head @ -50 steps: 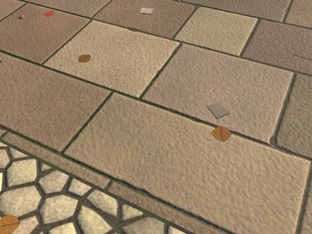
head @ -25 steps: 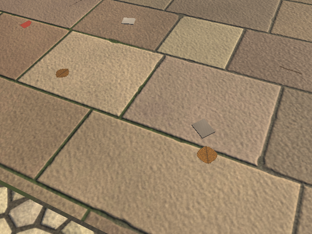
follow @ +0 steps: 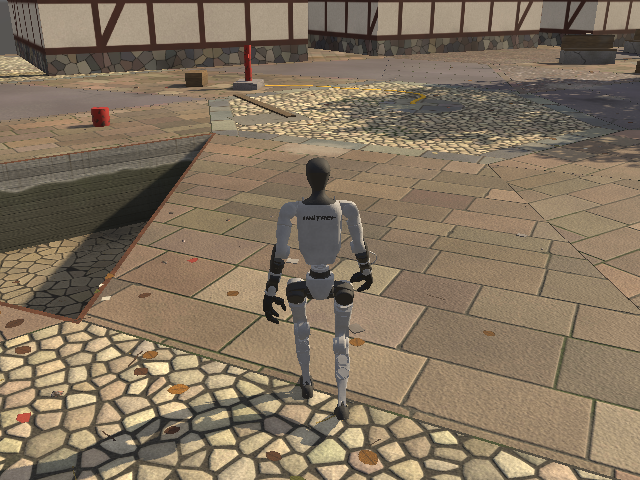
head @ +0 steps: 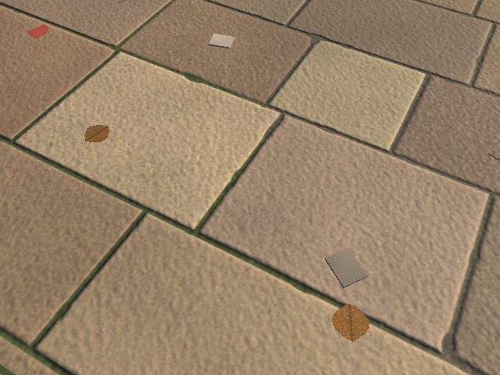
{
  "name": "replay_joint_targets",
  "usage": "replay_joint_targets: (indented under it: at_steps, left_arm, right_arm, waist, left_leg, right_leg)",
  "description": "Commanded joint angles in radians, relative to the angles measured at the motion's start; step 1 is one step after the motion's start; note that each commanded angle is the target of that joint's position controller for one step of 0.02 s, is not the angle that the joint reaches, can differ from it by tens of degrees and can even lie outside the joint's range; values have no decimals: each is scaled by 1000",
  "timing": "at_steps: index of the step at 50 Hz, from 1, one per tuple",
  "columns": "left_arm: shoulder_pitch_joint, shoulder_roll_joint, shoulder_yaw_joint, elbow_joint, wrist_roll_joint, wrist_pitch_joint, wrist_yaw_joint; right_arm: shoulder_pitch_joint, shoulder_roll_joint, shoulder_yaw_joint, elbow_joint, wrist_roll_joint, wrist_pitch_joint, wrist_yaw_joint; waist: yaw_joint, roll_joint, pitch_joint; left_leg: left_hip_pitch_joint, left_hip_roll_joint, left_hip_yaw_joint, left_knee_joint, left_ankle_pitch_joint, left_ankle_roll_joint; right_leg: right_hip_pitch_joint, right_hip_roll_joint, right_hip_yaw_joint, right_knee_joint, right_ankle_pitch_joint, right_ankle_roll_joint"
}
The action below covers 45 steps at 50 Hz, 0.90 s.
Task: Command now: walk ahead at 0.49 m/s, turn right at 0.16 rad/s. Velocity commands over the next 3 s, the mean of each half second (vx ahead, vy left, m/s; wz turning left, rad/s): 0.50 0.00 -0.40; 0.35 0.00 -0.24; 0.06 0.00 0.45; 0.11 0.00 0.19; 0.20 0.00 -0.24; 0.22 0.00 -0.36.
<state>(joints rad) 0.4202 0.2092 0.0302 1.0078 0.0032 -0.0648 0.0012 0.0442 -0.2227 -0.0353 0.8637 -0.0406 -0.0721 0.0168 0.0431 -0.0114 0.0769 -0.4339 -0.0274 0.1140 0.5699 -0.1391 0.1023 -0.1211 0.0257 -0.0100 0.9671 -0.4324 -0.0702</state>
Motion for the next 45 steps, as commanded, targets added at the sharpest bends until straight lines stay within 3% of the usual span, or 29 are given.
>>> replay_joint_targets:
  at_steps: [1,3,4,6,10,13,18,21,23,24,25,26,27,28,29,30,31,33,35,38,41,43,45]
  left_arm:
    - [-20,118,28,-81,-2,-18,1]
    - [-11,88,30,-67,22,6,-11]
    - [9,69,29,-61,27,21,-19]
    - [-28,56,30,-74,29,40,-28]
    - [-182,58,31,-129,24,51,-41]
    - [-287,42,21,-167,22,45,-47]
    - [-427,35,8,-230,30,41,-56]
    - [-384,57,19,-230,33,42,-53]
    - [-242,92,39,-192,34,39,-46]
    - [-108,121,57,-151,40,30,-38]
    - [25,208,88,-124,52,27,-23]
    - [-35,310,114,-150,38,38,-18]
    - [-17,293,110,-150,15,51,-15]
    - [-70,248,98,-145,11,50,-6]
    - [-110,192,85,-143,9,44,-4]
    - [-146,167,77,-147,5,34,1]
    - [-170,148,69,-153,1,25,4]
    - [-146,157,66,-146,-6,3,1]
    - [-111,176,67,-137,-4,-8,-1]
    - [-62,166,58,-119,-2,-5,0]
    - [-31,143,41,-101,3,-2,6]
    - [-21,140,34,-89,12,-1,13]
    - [-33,139,28,-81,23,1,23]
  right_arm:
    - [200,-122,-40,27,19,-3,-6]
    - [181,-66,-23,47,19,-19,-14]
    - [197,-69,-22,56,18,-29,-16]
    - [235,-83,-26,74,26,-49,-16]
    - [290,-88,-27,89,23,-54,-21]
    - [318,-85,-22,98,24,-52,-25]
    - [406,-105,-23,129,21,-38,-44]
    - [392,-136,-29,129,16,-22,-55]
    - [372,-168,-40,118,12,-4,-57]
    - [358,-178,-43,106,16,4,-53]
    - [349,-156,-38,73,20,3,-46]
    - [353,-69,-27,-9,36,-9,-23]
    - [235,-139,-36,-35,24,-23,-18]
    - [192,-120,-29,-54,35,-38,-13]
    - [213,-120,-29,-41,35,-44,-17]
    - [210,-117,-31,-42,17,-32,-19]
    - [237,-108,-28,-37,-1,-11,-17]
    - [248,-90,-26,-44,-12,23,-8]
    - [204,-82,-22,-61,-7,37,-3]
    - [130,-74,-14,-87,1,40,-2]
    - [71,-59,0,-94,17,34,-1]
    - [45,-63,4,-91,23,31,-5]
    - [66,-77,3,-77,22,24,-9]
  waist:
    - [-85,39,-119]
    - [-32,51,-52]
    - [-21,77,-57]
    - [-10,64,-37]
    - [-29,59,2]
    - [-49,60,20]
    - [-91,67,33]
    - [-50,101,-9]
    - [15,117,-95]
    - [77,91,-167]
    - [133,-3,-258]
    - [48,-255,-313]
    - [86,-63,-288]
    - [55,-21,-172]
    - [5,59,-92]
    - [-30,74,-65]
    - [-59,59,-72]
    - [-76,37,-85]
    - [-69,17,-60]
    - [-45,-19,-56]
    - [-4,-59,-71]
    - [16,-70,-76]
    - [4,-75,-76]
  left_leg:
    - [446,369,-489,-352,-124,155]
    - [293,283,-307,-403,-17,74]
    - [265,285,-271,-414,27,75]
    - [260,276,-199,-439,94,72]
    - [309,245,-71,-463,171,48]
    - [341,224,6,-452,255,31]
    - [492,266,77,-394,444,21]
    - [569,287,123,-245,814,10]
    - [573,295,138,0,962,12]
    - [492,283,149,212,845,-3]
    - [273,249,153,520,492,-33]
    - [-190,-8,71,895,-394,-97]
    - [-316,28,-140,927,-340,-85]
    - [-349,82,-154,865,-240,-78]
    - [-290,118,-148,755,-187,-80]
    - [-231,139,-153,683,-178,-92]
    - [-170,145,-153,641,-172,-107]
    - [-140,144,-134,577,-168,-131]
    - [-158,142,-106,495,-102,-146]
    - [-152,119,-71,347,13,-144]
    - [-99,86,-37,177,130,-111]
    - [-76,65,-29,102,161,-88]
    - [-35,39,-39,53,114,-60]
  right_leg:
    - [-475,-76,78,316,108,-31]
    - [-387,-115,79,226,155,-24]
    - [-356,-115,73,215,159,-16]
    - [-396,-123,63,194,191,-4]
    - [-538,-138,36,85,338,17]
    - [-543,-122,-10,-92,430,23]
    - [-523,-84,-110,-297,415,-16]
    - [-420,-13,-157,-336,281,-74]
    - [-262,55,-170,-365,182,-125]
    - [-79,75,-145,-450,205,-157]
    - [159,-90,88,-503,111,-217]
    - [418,-366,685,-625,152,-385]
    - [409,-361,695,-687,209,-379]
    - [305,-348,554,-696,278,-346]
    - [169,-302,458,-713,409,-295]
    - [84,-248,383,-719,497,-260]
    - [33,-208,325,-729,559,-244]
    - [-2,-174,272,-737,651,-236]
    - [-26,-152,223,-748,762,-214]
    - [-5,-110,129,-701,1055,-127]
    - [50,-96,71,-695,1100,-60]
    - [107,-113,56,-686,1091,-48]
    - [150,-147,50,-644,1130,-47]
